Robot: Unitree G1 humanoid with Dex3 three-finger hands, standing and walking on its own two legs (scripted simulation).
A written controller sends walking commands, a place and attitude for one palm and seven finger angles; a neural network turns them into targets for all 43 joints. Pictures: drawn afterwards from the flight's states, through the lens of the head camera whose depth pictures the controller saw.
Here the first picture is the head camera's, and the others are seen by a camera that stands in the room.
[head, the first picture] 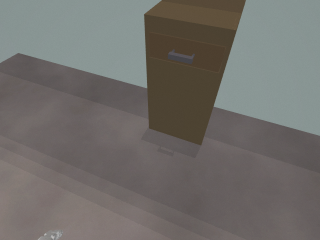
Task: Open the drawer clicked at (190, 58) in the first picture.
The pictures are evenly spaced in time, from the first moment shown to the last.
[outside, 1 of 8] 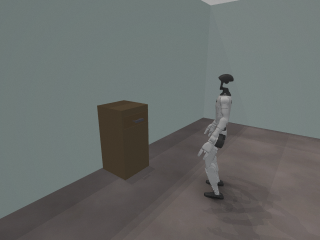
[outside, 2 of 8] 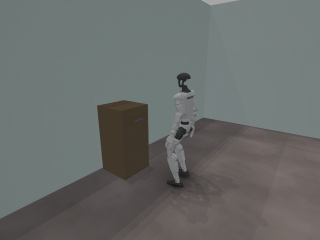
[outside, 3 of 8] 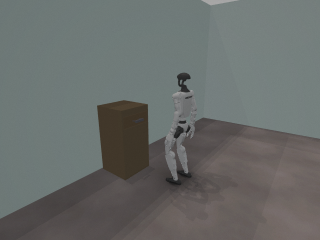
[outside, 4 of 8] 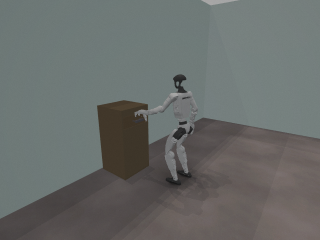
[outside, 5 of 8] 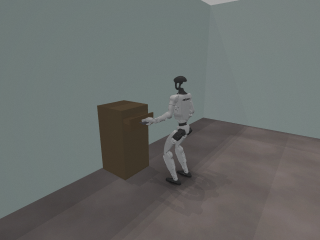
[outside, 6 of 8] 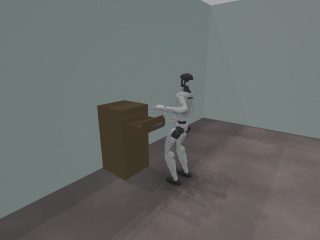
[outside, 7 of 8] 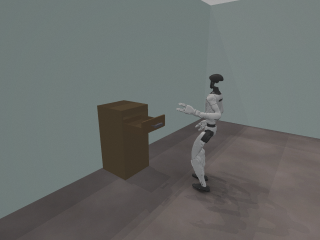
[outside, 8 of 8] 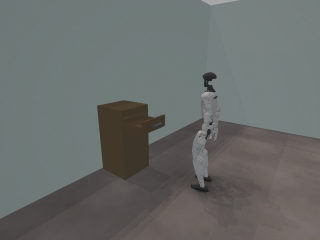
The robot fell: no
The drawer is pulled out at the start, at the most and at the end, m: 0.00 0.30 0.29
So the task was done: yes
